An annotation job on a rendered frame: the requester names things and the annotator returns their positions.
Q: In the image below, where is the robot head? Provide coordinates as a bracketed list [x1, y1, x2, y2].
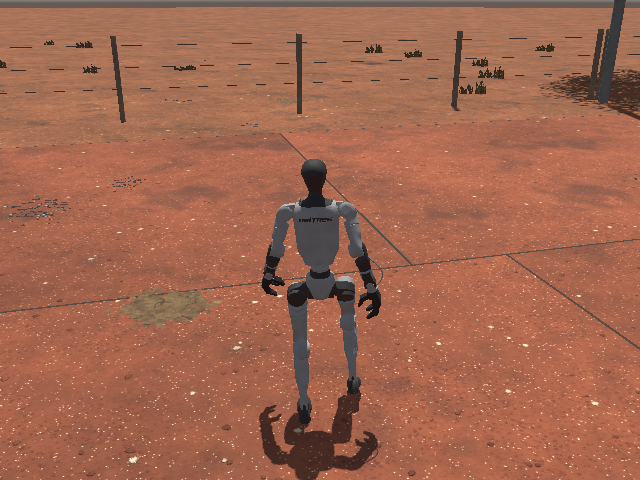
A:
[298, 159, 333, 208]

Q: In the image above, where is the robot left upper arm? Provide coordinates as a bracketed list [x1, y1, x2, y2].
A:
[269, 203, 295, 258]

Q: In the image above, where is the right robot forearm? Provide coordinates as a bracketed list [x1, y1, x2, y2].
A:
[355, 242, 378, 293]

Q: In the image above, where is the robot right upper arm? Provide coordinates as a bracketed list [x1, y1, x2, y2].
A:
[336, 201, 364, 258]

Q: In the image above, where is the left robot hand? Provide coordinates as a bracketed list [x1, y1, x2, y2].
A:
[261, 276, 285, 296]

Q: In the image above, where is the robot right thigh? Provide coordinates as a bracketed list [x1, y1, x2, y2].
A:
[334, 276, 355, 331]

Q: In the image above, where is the right robot hand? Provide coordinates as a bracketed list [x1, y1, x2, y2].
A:
[358, 290, 381, 319]

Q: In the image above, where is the left robot forearm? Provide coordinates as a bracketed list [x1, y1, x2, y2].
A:
[263, 242, 280, 280]

